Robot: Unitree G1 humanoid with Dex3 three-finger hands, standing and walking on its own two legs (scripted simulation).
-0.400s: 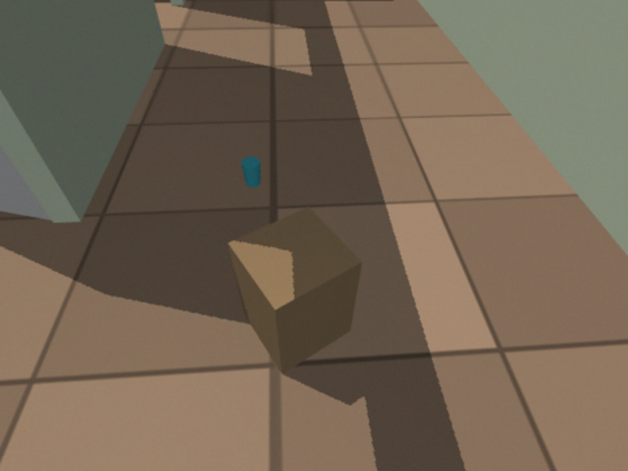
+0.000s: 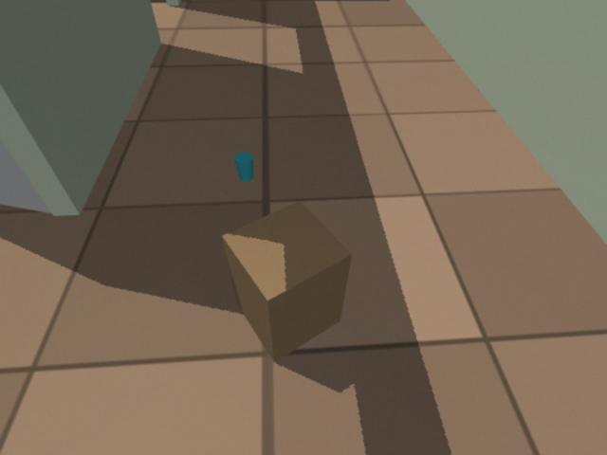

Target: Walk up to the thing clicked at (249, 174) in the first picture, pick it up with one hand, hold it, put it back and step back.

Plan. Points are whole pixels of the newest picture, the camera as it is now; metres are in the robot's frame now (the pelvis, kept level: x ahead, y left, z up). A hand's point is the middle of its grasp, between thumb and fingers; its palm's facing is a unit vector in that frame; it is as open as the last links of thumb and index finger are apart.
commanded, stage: stand
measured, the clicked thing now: (245, 167) +1.58 +0.31 -0.72
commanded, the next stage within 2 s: walk up in 0.72 s
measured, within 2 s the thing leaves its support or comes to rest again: neither
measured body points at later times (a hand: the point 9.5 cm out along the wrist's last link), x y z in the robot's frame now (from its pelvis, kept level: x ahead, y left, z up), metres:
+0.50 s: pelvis +0.00 +0.00 +0.00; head +0.01 +0.00 +0.45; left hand +0.08 +0.30 -0.13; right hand +0.08 -0.30 -0.13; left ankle +0.00 +0.12 -0.75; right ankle +0.00 -0.12 -0.75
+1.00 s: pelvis -0.02 +0.05 -0.02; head +0.04 +0.06 +0.42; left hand +0.11 +0.35 -0.16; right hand +0.05 -0.30 -0.11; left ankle +0.01 +0.15 -0.75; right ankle +0.00 -0.12 -0.74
